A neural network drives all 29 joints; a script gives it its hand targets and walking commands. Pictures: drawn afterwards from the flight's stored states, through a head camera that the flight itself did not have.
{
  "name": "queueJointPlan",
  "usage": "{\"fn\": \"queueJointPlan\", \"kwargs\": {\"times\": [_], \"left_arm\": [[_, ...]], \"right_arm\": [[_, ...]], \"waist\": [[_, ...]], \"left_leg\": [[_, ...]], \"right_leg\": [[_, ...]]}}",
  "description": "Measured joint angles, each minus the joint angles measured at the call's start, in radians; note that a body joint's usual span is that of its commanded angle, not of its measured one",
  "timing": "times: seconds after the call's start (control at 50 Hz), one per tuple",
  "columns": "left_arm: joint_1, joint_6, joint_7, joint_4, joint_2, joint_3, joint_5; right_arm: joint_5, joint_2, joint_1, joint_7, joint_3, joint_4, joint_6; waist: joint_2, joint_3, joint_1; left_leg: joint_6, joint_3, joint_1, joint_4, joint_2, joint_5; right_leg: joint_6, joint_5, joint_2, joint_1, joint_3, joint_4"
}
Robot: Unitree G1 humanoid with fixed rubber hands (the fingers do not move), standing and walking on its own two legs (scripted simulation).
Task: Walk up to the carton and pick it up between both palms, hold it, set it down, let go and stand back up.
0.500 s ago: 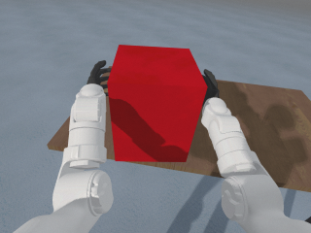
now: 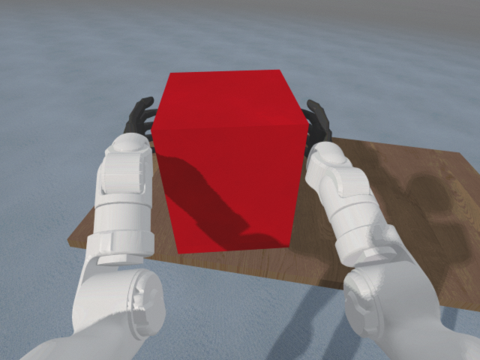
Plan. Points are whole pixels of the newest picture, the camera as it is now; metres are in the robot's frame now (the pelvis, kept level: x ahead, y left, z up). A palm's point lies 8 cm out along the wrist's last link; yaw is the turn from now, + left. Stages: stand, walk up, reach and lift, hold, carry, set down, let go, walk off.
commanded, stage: reach and lift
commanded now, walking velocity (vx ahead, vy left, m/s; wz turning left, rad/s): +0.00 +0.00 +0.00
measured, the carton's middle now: (229, 160) +0.41 -0.01 +0.19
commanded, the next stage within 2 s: hold in 0.74 s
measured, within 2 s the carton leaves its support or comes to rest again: neither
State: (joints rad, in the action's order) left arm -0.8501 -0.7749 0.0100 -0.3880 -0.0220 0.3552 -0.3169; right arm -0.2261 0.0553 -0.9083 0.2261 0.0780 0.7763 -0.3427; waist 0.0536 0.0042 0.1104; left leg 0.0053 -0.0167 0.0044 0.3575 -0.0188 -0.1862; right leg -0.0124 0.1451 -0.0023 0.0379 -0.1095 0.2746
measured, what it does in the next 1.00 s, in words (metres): stands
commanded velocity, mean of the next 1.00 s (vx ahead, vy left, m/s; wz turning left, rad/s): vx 0.00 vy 0.00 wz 0.00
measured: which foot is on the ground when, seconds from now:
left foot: down 0.00-1.00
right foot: down 0.00-1.00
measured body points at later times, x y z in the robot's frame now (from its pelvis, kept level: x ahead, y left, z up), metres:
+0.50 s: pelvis +0.00 +0.00 +0.00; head -0.07 +0.01 +0.44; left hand +0.40 +0.14 +0.26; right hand +0.39 -0.16 +0.27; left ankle +0.02 +0.11 -0.75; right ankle +0.02 -0.11 -0.75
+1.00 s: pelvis +0.00 +0.00 +0.00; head -0.08 +0.01 +0.44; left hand +0.39 +0.14 +0.28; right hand +0.39 -0.16 +0.29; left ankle +0.02 +0.11 -0.75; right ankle +0.02 -0.11 -0.75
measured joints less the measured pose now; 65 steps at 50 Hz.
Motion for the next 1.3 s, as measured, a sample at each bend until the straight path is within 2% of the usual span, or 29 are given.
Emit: {"fn": "queueJointPlan", "kwargs": {"times": [0.2, 0.32, 0.46, 0.68, 1.3], "left_arm": [[-0.009, -0.054, -0.009, 0.067, 0.014, -0.001, -0.004], [0.001, -0.068, -0.010, 0.099, 0.015, 0.004, 0.010], [-0.026, -0.073, 0.001, 0.045, 0.009, 0.035, 0.004], [-0.073, -0.076, 0.005, -0.016, -0.024, 0.026, 0.017], [-0.104, -0.091, 0.005, -0.048, -0.037, 0.033, 0.034]], "right_arm": [[-0.045, 0.039, -0.016, 0.004, -0.046, -0.048, -0.050], [-0.072, 0.057, -0.019, 0.024, -0.085, -0.087, -0.083], [-0.062, 0.052, -0.060, 0.029, -0.076, -0.042, -0.119], [-0.067, 0.058, -0.115, 0.035, -0.065, 0.005, -0.138], [-0.100, 0.078, -0.152, 0.060, -0.087, 0.008, -0.194]], "waist": [[-0.027, 0.002, 0.002], [-0.043, 0.020, 0.002], [-0.045, 0.043, -0.009], [-0.045, 0.070, -0.015], [-0.061, 0.102, -0.022]], "left_leg": [[0.003, -0.013, 0.003, 0.005, -0.003, -0.010], [0.002, -0.015, 0.011, 0.006, -0.005, -0.012], [0.000, -0.015, 0.020, 0.001, -0.005, -0.006], [-0.004, -0.002, 0.043, 0.006, -0.006, -0.002], [-0.008, 0.012, 0.069, 0.011, -0.006, -0.002]], "right_leg": [[0.004, -0.001, 0.005, -0.005, 0.019, -0.004], [0.003, -0.001, 0.008, -0.015, 0.025, -0.004], [0.000, 0.000, 0.008, -0.030, 0.028, 0.004], [-0.005, -0.003, 0.012, -0.047, 0.023, 0.004], [-0.008, -0.002, 0.019, -0.070, 0.031, 0.007]]}}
